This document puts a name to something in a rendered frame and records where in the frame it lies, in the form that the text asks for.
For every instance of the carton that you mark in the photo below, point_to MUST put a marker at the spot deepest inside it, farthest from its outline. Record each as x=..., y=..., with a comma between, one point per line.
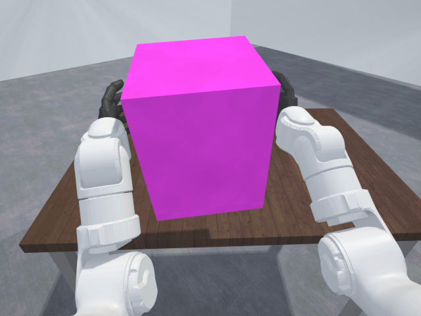
x=201, y=114

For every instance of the right robot forearm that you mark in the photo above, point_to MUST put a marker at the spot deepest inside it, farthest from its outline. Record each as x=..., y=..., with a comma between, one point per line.
x=319, y=151

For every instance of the robot left hand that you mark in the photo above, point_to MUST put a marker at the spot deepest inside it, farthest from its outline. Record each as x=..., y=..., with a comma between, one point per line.
x=109, y=103

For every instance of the robot right upper arm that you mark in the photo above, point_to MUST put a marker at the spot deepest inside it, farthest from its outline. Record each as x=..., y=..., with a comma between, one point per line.
x=365, y=264

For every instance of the left robot forearm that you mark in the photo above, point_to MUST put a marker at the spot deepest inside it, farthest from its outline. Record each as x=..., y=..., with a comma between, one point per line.
x=103, y=175

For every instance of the robot left upper arm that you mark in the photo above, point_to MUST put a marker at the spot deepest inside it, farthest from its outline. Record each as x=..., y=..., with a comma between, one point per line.
x=121, y=284

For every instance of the robot right hand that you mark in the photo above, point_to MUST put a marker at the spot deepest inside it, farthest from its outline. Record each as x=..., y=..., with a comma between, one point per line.
x=287, y=96

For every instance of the table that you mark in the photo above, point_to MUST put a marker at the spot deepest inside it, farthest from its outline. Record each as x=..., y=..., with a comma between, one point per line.
x=285, y=219

